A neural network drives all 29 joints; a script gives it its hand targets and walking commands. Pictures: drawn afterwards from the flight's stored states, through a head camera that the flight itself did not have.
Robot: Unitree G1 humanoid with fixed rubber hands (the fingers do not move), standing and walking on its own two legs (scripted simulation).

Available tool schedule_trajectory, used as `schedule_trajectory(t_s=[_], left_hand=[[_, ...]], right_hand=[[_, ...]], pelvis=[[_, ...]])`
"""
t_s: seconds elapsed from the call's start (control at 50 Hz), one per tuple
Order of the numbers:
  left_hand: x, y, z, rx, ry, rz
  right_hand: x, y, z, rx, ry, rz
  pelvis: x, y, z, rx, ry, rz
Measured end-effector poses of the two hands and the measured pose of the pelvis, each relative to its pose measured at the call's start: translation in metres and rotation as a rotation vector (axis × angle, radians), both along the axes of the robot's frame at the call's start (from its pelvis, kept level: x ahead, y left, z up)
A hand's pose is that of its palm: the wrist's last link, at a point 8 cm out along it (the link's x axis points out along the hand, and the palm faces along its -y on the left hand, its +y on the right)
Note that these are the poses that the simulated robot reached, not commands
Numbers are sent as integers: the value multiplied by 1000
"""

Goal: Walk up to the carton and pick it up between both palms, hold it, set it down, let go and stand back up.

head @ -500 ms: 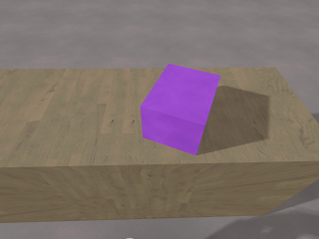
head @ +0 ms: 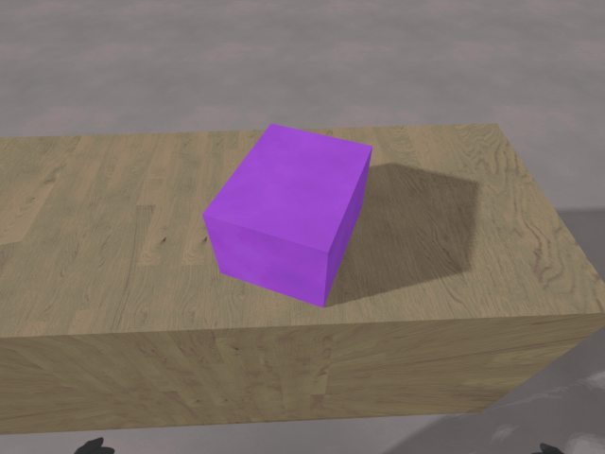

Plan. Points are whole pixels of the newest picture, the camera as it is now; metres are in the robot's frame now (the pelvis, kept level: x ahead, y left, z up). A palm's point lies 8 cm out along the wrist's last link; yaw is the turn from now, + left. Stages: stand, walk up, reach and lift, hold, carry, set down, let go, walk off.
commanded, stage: walk up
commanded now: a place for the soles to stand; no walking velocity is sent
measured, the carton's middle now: (295, 210) +0.53 +0.03 -0.02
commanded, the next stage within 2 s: reach and lift in 1.98 s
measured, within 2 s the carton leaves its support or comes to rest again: neither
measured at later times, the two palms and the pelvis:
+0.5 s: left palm out of the picture +0.13 +0.33 -0.06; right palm out of the picture +0.13 -0.29 -0.05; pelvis -0.01 +0.02 +0.00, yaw +1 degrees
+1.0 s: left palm out of the picture +0.01 +0.38 -0.06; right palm out of the picture +0.08 -0.25 -0.07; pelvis -0.07 +0.05 +0.01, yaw +4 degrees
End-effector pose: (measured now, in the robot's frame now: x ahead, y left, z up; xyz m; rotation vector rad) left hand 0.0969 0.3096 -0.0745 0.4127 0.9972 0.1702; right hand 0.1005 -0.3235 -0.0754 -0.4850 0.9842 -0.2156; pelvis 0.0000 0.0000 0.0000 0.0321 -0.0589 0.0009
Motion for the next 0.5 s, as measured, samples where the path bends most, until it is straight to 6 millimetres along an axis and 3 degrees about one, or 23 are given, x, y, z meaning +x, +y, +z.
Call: schedule_trajectory(t_s=[0.24, 0.5], left_hand=[[17, 8, 8, -9, -68, -7], [33, 20, 16, -16, -152, -23]], right_hand=[[34, 14, 13, 23, -78, 42], [32, 29, 21, 30, -92, 57]], pelvis=[[0, 8, 3, -16, 7, 8], [-7, 21, 5, -31, -4, 10]])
